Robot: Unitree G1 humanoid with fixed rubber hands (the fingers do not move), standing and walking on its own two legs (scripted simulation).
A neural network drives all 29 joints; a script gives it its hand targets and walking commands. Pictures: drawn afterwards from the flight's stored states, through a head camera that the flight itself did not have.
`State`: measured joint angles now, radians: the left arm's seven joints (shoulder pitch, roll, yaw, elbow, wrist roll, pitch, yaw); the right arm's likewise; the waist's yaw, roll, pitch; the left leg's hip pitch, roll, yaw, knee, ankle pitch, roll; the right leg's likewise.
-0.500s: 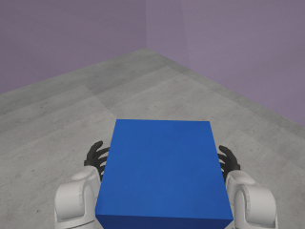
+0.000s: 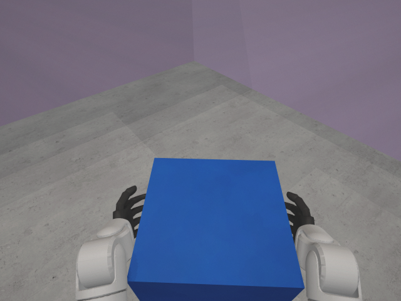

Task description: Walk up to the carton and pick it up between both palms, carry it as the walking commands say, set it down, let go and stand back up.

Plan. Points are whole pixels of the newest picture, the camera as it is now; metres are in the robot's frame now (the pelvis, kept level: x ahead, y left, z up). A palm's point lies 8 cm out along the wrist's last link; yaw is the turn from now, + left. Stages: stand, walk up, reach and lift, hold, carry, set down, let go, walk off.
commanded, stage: carry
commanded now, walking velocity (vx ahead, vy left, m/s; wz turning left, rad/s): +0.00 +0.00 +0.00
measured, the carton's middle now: (211, 247) +0.26 +0.01 +0.00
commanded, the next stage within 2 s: hold in 1.34 s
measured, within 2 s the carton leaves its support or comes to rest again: neither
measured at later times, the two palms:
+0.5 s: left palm (124, 222) +0.27 +0.17 +0.07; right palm (295, 227) +0.27 -0.15 +0.06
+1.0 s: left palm (127, 223) +0.27 +0.17 +0.06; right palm (295, 229) +0.27 -0.15 +0.05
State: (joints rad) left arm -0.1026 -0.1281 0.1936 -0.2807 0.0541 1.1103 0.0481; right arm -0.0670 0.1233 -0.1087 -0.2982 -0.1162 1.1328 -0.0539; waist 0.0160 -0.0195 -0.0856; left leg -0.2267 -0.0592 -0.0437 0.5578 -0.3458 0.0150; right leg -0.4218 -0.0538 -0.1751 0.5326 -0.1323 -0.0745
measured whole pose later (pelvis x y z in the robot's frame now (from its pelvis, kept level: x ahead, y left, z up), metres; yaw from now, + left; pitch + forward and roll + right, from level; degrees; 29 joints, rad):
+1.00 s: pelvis +0.01 +0.00 +0.00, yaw +0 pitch +1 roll +1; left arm -0.10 -0.13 0.19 -0.12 0.06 0.91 0.04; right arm -0.07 0.11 -0.12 -0.13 -0.12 0.92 -0.04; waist 0.02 -0.02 -0.09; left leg -0.23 -0.06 -0.04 0.56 -0.36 0.02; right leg -0.42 -0.05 -0.18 0.53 -0.14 -0.07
